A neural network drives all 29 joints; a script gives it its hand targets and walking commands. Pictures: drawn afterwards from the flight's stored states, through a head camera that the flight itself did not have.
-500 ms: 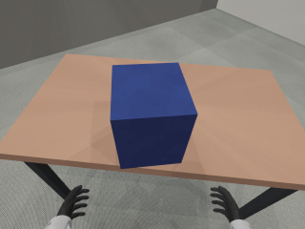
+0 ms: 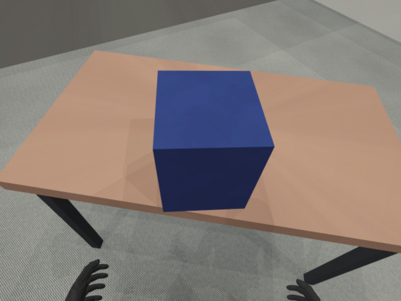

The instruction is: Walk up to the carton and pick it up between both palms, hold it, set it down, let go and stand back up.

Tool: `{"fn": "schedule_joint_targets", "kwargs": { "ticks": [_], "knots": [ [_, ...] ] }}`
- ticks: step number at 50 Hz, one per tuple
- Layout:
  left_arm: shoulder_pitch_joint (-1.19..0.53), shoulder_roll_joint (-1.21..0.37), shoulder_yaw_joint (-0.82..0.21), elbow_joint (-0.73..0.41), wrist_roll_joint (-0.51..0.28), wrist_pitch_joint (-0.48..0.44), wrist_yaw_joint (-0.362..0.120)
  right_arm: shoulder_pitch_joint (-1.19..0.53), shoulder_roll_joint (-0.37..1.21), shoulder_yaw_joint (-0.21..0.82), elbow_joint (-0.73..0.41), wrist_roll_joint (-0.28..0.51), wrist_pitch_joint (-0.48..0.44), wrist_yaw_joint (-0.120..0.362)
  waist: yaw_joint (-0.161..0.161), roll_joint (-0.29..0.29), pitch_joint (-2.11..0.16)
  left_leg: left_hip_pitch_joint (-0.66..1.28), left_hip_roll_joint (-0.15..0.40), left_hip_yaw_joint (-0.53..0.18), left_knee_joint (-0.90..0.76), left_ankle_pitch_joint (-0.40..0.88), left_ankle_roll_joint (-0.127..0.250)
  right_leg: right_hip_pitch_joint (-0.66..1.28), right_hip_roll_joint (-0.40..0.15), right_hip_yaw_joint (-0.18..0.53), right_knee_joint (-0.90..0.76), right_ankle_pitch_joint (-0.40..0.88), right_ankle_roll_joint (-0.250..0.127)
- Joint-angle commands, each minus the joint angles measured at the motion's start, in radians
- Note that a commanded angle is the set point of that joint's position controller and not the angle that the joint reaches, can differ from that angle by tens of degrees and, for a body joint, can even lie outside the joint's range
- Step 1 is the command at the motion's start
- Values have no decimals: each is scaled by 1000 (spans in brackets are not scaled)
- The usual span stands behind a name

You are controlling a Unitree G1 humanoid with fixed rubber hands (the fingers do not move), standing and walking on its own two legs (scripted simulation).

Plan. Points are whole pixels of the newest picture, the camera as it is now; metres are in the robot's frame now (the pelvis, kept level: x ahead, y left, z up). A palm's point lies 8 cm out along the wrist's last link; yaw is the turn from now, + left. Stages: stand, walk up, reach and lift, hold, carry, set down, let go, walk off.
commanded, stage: stand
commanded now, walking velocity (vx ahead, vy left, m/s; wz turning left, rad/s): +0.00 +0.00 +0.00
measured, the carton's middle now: (204, 144) +0.42 -0.01 +0.04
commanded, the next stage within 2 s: none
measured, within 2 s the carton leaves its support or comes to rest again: neither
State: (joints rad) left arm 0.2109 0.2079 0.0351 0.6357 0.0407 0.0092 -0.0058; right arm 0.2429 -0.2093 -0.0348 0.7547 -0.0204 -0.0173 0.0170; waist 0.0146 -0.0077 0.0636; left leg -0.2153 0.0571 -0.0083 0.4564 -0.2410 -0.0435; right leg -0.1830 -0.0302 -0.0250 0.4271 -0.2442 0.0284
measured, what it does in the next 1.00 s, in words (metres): stands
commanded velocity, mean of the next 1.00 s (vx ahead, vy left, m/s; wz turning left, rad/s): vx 0.00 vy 0.00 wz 0.00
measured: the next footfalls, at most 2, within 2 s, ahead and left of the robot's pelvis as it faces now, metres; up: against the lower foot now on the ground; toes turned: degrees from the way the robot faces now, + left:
none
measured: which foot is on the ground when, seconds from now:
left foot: down 0.00-1.00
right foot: down 0.00-1.00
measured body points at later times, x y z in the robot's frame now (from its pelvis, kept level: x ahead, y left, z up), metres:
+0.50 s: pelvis -0.01 +0.00 +0.00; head -0.01 +0.01 +0.45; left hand -0.01 +0.25 -0.15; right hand +0.02 -0.23 -0.14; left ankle +0.00 +0.15 -0.74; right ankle -0.01 -0.14 -0.74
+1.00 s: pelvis -0.02 -0.01 +0.00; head -0.03 +0.00 +0.45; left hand -0.05 +0.21 -0.16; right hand -0.01 -0.23 -0.16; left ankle +0.00 +0.15 -0.74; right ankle -0.01 -0.14 -0.74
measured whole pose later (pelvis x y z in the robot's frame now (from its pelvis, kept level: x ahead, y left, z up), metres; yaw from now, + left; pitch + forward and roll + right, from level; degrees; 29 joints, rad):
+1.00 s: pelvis -0.02 -0.01 +0.00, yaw +5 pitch -1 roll -1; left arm 0.37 0.14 0.02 1.06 0.01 -0.01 0.03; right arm 0.37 -0.14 -0.01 1.04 -0.01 0.00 -0.03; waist 0.01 0.00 -0.02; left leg -0.25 0.04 -0.10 0.48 -0.22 -0.06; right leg -0.18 -0.04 -0.09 0.46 -0.26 0.02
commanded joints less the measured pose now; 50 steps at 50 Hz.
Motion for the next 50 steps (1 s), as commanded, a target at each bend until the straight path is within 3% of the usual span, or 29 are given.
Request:
{"fn": "schedule_joint_targets", "kwargs": {
  "ticks": [1,4,6,7,8,10,11,12,14,17,18,19,20,21,24,26,27,28,32,34,36,37,38,39,41,42,43,46,50],
  "knots": [
    [-4,82,20,-38,-4,-42,6,47,-104,-31,-61,1,-18,8,-9,52,-192,-20,31,-29,3,337,53,97,-54,44,5,208,-28],
    [57,111,27,8,-17,-40,11,51,-104,-34,-39,-6,-16,8,10,-24,-227,-16,25,-40,20,271,62,64,-51,9,-12,158,-34],
    [42,110,27,28,-10,-42,10,92,-130,-39,-2,-5,-15,1,0,-14,-176,-83,27,-58,13,245,62,80,-68,23,0,166,-46],
    [53,99,25,34,-14,-38,13,133,-125,-40,5,-11,-14,-2,-11,38,-142,-89,20,-54,4,224,54,42,-73,35,-12,139,-50],
    [70,117,24,59,-17,-30,16,112,-129,-39,12,-9,-11,0,-2,7,-126,-74,22,-62,-8,220,69,26,-60,23,2,130,-50],
    [117,92,25,84,-23,-34,21,126,-122,-39,20,-6,-11,-9,13,43,-92,-65,23,-73,-10,236,62,-26,-52,30,-16,85,-49],
    [93,96,18,97,-19,-32,22,142,-125,-40,35,-2,-7,-7,-14,41,-44,-91,28,-90,-1,212,69,-33,-53,34,-35,76,-52],
    [100,101,21,111,-17,-29,23,165,-101,-41,49,-9,-2,-11,-15,74,-28,-119,16,-83,-28,155,59,-49,-65,23,-42,27,-54],
    [139,110,20,142,-23,-27,32,197,-105,-36,57,-13,2,-17,-21,67,41,-154,9,-99,-52,110,69,-43,-57,36,-45,29,-47],
    [178,75,15,202,-18,-28,30,192,-93,-36,83,-10,0,-17,-14,-1,23,-147,23,-128,-74,51,67,-48,-44,7,-66,-22,-47],
    [169,97,23,192,-22,-31,30,174,-83,-27,76,-10,4,-19,9,-35,7,-123,15,-122,-66,68,69,-42,-55,16,-73,-35,-43],
    [180,104,17,206,-24,-29,29,173,-81,-22,81,-3,1,-19,-2,26,14,-127,16,-116,-80,44,58,-76,-47,13,-76,-49,-45],
    [155,72,13,200,-19,-31,29,161,-95,-30,83,-2,-1,-23,-4,36,37,-164,16,-137,-91,15,68,-49,-56,22,-76,-41,-52],
    [155,91,21,217,-15,-31,28,182,-78,-25,94,2,-3,-21,-8,-3,-1,-141,15,-131,-84,11,65,-37,-55,18,-69,-46,-51],
    [230,80,21,255,-25,-34,26,190,-101,-26,120,2,-7,-23,4,64,-39,-97,12,-126,-86,15,67,-31,-55,9,-68,-12,-40],
    [243,72,16,277,-29,-35,27,205,-97,-26,138,0,-3,-28,9,45,-71,-91,9,-136,-84,3,70,4,-54,15,-65,2,-52],
    [202,72,16,279,-21,-37,28,193,-91,-24,145,-4,-3,-24,-3,-2,-69,-113,0,-125,-80,55,61,17,-50,10,-63,-9,-56],
    [189,106,25,267,-21,-38,30,206,-80,-24,144,-2,-9,-26,-11,70,-64,-75,3,-112,-65,73,66,-11,-55,19,-57,29,-50],
    [242,75,13,331,-29,-36,35,229,-57,-15,184,-6,1,-37,-2,30,-33,-85,0,-122,-56,76,63,-28,-56,25,-80,-15,-54],
    [235,82,14,341,-24,-34,29,228,-54,-14,215,2,6,-35,-11,61,-13,-100,4,-129,-71,36,67,-43,-58,24,-74,2,-52],
    [229,42,5,345,-24,-27,30,190,-46,-10,205,-2,9,-33,0,-15,48,-154,16,-134,-73,82,64,-43,-49,-8,-72,3,-45],
    [235,39,3,361,-25,-28,32,218,-54,-9,207,9,7,-36,-14,-51,-11,-130,-4,-119,-65,46,68,-11,-54,11,-85,-24,-53],
    [226,7,-8,369,-27,-24,37,209,-62,-2,211,1,6,-37,-17,-37,7,-133,0,-120,-66,59,63,-18,-69,16,-82,-19,-56],
    [229,10,-7,373,-26,-20,34,205,-64,-12,223,5,8,-35,-21,-71,5,-78,-10,-116,-54,61,64,-66,-61,23,-100,-48,-53],
    [253,67,8,378,-24,-27,35,188,-67,-3,231,0,6,-40,8,13,-1,-111,11,-127,-62,110,68,3,-62,13,-76,21,-54],
    [247,74,10,385,-27,-29,40,217,-36,3,233,3,3,-39,-18,15,0,-112,3,-117,-76,111,57,-8,-68,15,-68,9,-55],
    [244,45,7,393,-29,-27,38,225,-41,3,253,4,4,-44,-4,73,-3,-110,6,-114,-71,124,51,0,-70,16,-72,9,-56],
    [279,34,-3,419,-33,-21,38,224,-43,5,266,6,12,-49,0,16,32,-110,4,-121,-84,40,49,-31,-56,23,-90,-27,-53],
    [244,28,-3,422,-26,-22,40,200,24,23,284,10,14,-49,-1,32,51,-132,4,-124,-79,67,53,-29,-68,24,-76,-27,-66]
  ]
}}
